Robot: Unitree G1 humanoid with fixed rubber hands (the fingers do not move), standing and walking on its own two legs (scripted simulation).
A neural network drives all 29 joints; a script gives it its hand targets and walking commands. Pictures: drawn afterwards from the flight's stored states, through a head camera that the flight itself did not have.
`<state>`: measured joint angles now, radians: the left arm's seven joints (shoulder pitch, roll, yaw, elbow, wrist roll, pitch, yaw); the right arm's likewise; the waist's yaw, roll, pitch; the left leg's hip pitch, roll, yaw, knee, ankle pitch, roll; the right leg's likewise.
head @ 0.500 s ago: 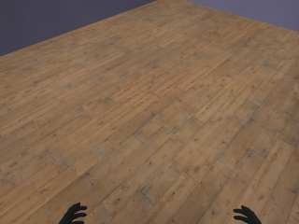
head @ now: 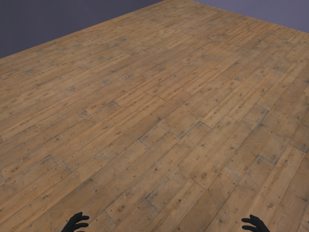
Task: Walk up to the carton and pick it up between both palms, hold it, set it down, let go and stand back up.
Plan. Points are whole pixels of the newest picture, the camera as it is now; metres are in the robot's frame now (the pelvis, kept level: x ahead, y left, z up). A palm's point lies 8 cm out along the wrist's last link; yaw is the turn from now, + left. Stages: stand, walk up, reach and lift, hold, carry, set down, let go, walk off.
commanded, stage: stand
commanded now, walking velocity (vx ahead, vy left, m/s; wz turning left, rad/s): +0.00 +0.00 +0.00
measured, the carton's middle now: out of the picture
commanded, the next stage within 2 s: walk up in 0.20 s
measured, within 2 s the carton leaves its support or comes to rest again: neither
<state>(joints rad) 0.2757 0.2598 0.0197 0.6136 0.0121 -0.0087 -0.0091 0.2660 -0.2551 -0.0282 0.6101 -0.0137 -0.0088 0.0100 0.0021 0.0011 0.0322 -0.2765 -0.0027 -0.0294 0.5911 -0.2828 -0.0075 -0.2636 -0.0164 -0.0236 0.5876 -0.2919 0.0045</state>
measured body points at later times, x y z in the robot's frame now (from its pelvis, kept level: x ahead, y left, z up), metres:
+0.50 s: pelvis +0.01 -0.01 +0.00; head +0.00 -0.01 +0.45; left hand +0.13 +0.25 -0.10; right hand +0.12 -0.29 -0.09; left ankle +0.02 +0.13 -0.73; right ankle +0.01 -0.12 -0.69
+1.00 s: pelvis +0.13 -0.16 +0.00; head +0.11 -0.18 +0.45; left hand +0.27 +0.10 -0.10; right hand +0.18 -0.46 -0.10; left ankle +0.28 -0.08 -0.68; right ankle +0.09 -0.26 -0.73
